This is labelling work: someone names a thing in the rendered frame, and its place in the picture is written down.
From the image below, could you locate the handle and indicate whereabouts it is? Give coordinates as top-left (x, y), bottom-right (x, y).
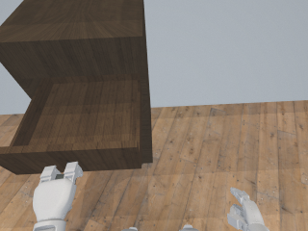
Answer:
top-left (55, 162), bottom-right (77, 184)

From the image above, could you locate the robot left forearm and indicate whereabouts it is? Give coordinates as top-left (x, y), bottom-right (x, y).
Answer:
top-left (33, 218), bottom-right (66, 231)

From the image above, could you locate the robot left hand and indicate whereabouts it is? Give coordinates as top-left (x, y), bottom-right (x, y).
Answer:
top-left (33, 161), bottom-right (84, 222)

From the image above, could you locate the robot right hand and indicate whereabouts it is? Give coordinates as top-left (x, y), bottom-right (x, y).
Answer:
top-left (227, 187), bottom-right (265, 231)

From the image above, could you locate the cabinet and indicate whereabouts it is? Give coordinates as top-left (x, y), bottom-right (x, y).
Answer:
top-left (0, 0), bottom-right (153, 164)

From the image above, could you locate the robot right shin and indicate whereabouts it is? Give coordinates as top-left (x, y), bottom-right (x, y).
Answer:
top-left (183, 224), bottom-right (193, 229)

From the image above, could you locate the drawer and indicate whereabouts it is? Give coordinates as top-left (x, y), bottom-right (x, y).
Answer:
top-left (0, 73), bottom-right (142, 175)

